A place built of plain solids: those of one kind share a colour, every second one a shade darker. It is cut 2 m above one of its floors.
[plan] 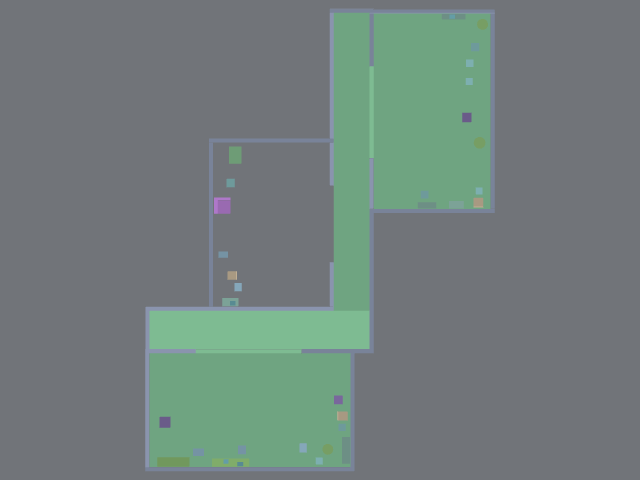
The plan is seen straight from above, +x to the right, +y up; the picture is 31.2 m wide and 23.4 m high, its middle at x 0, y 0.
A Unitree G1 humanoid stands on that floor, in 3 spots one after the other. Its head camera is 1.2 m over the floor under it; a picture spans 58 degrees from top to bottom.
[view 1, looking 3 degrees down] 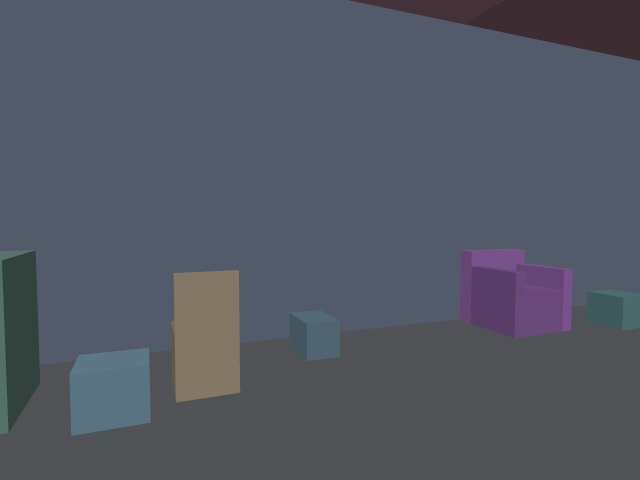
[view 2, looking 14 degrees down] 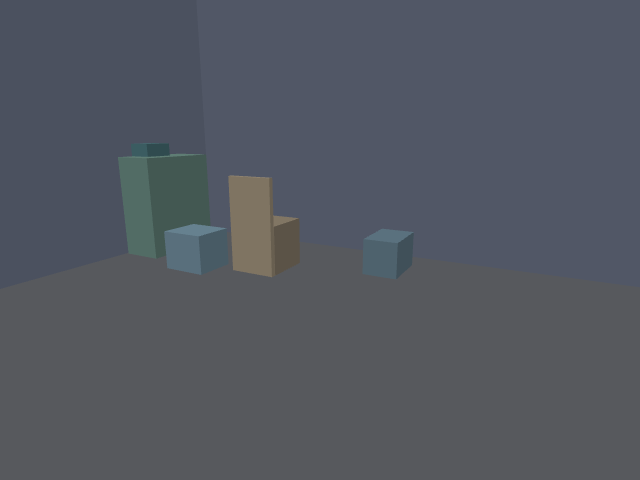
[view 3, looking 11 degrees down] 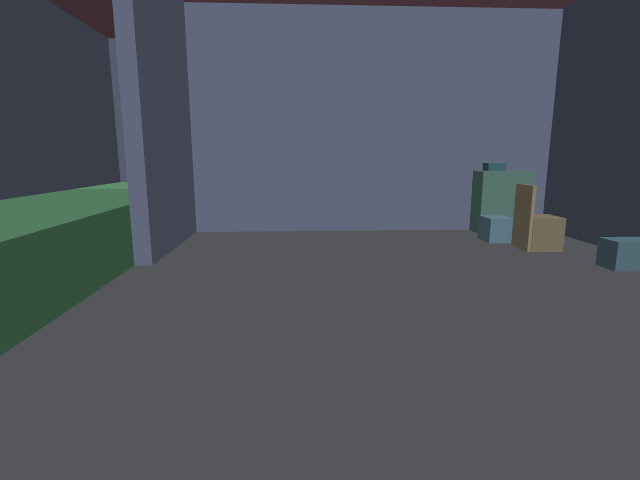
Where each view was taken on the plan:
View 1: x -1.15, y -2.10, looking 158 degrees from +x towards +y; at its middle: wall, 4.40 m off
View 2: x -1.15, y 0.49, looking -152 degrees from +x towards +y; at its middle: wall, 4.75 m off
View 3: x -1.15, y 3.69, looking -93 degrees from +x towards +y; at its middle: ground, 6.29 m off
